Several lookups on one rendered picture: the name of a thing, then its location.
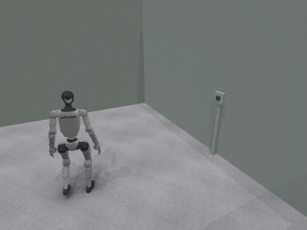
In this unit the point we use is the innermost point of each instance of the robot left forearm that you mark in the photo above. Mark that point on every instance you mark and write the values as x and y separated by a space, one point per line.
52 139

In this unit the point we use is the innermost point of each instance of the left robot upper arm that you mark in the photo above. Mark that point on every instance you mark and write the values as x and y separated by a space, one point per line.
53 121

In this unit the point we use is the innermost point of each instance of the robot left hand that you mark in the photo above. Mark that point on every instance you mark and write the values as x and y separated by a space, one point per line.
52 151

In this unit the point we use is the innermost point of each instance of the left robot shin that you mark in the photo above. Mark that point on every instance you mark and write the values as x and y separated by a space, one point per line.
65 174

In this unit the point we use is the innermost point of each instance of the panel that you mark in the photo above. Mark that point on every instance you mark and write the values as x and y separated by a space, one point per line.
218 120

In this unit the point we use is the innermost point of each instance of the robot right hand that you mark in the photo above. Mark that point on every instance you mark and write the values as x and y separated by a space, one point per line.
97 147

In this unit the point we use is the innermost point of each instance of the right robot foot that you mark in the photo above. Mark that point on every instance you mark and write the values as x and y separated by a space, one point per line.
89 189

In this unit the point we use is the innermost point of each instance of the robot right forearm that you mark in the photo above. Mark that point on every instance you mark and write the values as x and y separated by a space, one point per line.
93 136

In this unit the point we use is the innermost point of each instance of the right robot upper arm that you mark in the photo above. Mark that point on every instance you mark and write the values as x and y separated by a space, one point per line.
86 120

